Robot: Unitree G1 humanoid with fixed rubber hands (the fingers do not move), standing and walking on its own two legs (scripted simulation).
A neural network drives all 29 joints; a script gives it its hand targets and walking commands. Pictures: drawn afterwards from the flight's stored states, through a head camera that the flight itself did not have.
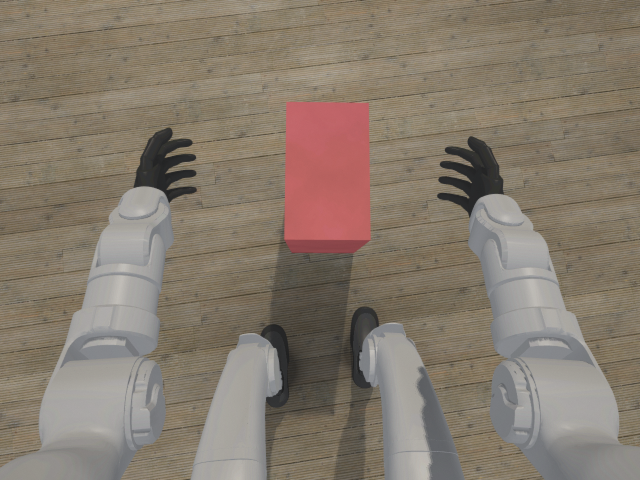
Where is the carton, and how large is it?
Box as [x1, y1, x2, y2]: [284, 102, 370, 252]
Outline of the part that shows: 286,102 284,239 292,252 354,252 370,239 368,103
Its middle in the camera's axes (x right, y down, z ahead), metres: +0.02 -0.12 +0.91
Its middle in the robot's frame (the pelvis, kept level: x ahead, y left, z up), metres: +0.54 -0.03 -0.53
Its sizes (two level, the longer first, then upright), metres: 0.282 0.168 0.300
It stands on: the floor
